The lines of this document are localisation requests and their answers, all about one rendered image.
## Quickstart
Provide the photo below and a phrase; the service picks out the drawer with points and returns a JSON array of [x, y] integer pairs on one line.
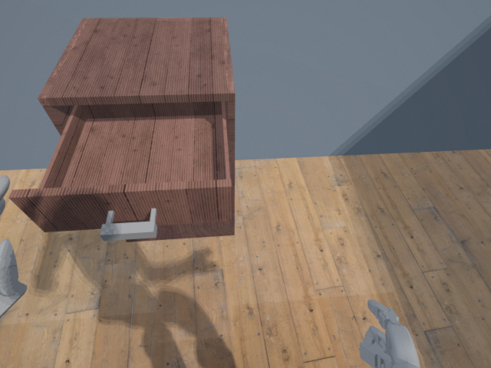
[[131, 158]]

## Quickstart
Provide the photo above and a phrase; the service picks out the robot right hand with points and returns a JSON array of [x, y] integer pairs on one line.
[[384, 350]]

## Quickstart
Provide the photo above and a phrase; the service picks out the handle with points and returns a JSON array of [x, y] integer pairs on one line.
[[129, 230]]

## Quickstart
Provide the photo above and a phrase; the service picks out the cabinet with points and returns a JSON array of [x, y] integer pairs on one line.
[[148, 60]]

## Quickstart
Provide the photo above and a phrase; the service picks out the robot left hand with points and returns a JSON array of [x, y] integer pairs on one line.
[[11, 290]]

